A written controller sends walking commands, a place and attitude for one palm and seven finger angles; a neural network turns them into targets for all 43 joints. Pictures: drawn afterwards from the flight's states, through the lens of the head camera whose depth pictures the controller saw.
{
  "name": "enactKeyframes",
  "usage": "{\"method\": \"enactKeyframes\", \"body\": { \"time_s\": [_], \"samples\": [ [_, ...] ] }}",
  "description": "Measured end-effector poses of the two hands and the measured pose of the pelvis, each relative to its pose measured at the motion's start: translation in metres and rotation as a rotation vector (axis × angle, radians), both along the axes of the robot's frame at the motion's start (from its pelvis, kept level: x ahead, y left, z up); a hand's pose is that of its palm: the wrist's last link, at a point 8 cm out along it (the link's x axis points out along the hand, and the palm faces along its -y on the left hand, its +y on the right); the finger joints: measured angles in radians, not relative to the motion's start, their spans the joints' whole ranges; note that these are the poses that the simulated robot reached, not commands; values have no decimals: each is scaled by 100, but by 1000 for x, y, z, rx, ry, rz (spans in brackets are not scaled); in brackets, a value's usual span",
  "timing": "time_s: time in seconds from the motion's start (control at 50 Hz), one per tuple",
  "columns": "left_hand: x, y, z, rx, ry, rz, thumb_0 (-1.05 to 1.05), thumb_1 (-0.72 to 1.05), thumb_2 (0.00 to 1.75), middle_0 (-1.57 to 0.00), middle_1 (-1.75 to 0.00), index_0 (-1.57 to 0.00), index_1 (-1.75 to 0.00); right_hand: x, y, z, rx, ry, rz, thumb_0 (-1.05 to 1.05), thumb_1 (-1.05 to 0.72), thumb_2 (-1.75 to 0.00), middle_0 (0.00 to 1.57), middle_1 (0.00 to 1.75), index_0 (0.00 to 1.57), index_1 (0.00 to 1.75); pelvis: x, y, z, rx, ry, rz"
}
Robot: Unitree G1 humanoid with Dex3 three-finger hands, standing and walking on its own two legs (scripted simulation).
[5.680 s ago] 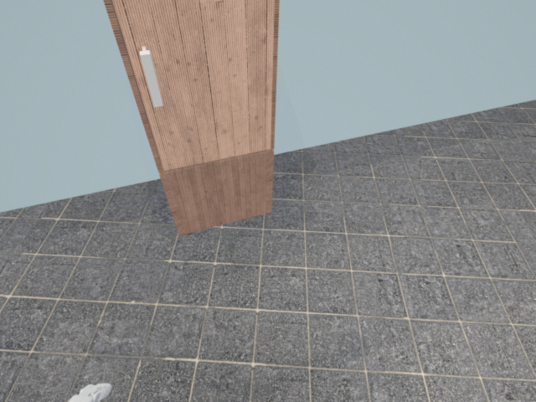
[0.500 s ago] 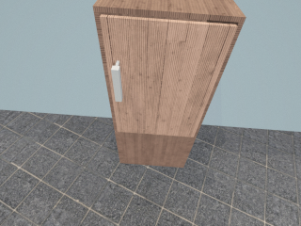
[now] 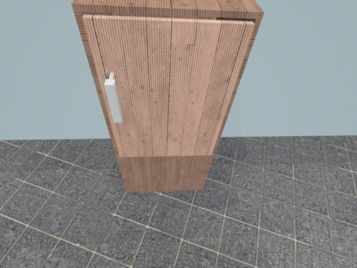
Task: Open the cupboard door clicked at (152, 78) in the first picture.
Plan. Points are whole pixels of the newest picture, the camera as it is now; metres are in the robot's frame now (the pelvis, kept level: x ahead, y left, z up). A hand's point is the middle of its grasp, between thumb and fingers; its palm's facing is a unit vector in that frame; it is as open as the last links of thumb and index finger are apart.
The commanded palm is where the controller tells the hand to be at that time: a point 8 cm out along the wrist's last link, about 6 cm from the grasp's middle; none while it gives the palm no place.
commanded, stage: come to a stop and stand still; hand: left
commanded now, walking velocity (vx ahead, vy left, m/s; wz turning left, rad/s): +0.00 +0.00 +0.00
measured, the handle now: (115, 98) +0.58 +0.20 +0.02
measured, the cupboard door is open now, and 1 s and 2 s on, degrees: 0 0 0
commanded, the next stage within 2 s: look again from close up in 1.32 s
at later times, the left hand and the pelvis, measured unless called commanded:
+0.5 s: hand out of the picture +0.03 +0.15 -0.18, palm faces +0.08 -0.97 -0.23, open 7.2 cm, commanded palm none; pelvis +0.00 -0.04 -0.01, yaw +2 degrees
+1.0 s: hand out of the picture -0.04 +0.14 -0.18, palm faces +0.05 -0.99 -0.14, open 7.4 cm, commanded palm none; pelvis -0.02 -0.01 +0.00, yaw +1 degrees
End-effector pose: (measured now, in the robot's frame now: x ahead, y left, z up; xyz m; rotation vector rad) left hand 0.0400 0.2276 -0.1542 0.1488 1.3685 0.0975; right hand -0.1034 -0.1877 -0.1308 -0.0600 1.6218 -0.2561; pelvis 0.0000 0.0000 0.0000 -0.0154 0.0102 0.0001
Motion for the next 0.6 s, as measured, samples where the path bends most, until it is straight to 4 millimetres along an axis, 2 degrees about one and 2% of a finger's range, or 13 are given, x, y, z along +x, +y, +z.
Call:
{"method": "enactKeyframes", "body": {
  "time_s": [0.06,0.12,0.2,0.26,0.34,0.42,0.5,0.6],
  "samples": [
    [29,-13,0,25,-80,-12,1,94,90,-20,-30,-20,-30,1,-14,-13,28,17,-13,0,-90,-89,20,30,21,30,7,-15,-9,22,-2,-2],
    [46,-30,7,33,-130,-17,1,94,90,-20,-30,-20,-30,16,-28,-22,45,2,-2,0,-90,-89,20,30,20,30,13,-25,-9,2,-8,16],
    [51,-48,9,16,-166,10,1,93,90,-20,-30,-20,-30,50,-45,-28,39,-59,44,0,-91,-89,20,30,20,30,18,-34,-9,-1,-15,35],
    [50,-53,9,15,-182,51,-1,94,90,-20,-30,-20,-30,79,-55,-26,26,-123,80,0,-91,-90,20,30,20,30,20,-39,-7,9,-17,37],
    [38,-51,10,33,-170,76,-2,95,90,-20,-30,-20,-30,113,-66,-26,12,-202,122,0,-91,-90,20,30,20,30,16,-44,-7,14,-19,33],
    [14,-43,11,61,-122,88,-2,95,90,-20,-30,-20,-30,129,-78,-26,-12,-240,147,1,-93,-90,20,30,20,30,10,-43,-7,15,-23,31],
    [-17,-35,10,70,-48,92,-1,93,90,-20,-30,-20,-30,133,-82,-23,-24,-260,158,0,-92,-90,20,30,20,30,5,-40,-6,17,-27,27],
    [-49,-32,7,53,21,99,0,92,90,-20,-30,-20,-30,120,-76,-18,-23,-248,167,0,-92,-90,19,30,20,30,-3,-36,-4,16,-35,21]
  ]
}}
